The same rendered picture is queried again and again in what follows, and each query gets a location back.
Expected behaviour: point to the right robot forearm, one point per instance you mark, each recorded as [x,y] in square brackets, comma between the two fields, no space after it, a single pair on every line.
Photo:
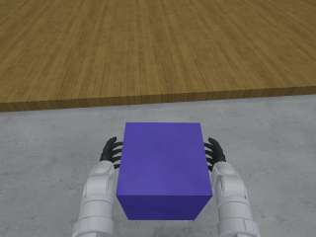
[232,202]

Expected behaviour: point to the right robot hand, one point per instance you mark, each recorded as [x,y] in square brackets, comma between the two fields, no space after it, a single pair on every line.
[216,153]

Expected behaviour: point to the left robot forearm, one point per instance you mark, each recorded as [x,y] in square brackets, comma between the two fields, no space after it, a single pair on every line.
[97,202]

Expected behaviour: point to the left robot hand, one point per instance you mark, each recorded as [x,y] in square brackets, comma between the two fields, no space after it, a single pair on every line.
[108,151]

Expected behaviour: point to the carton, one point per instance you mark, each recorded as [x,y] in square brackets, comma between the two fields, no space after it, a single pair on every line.
[163,172]

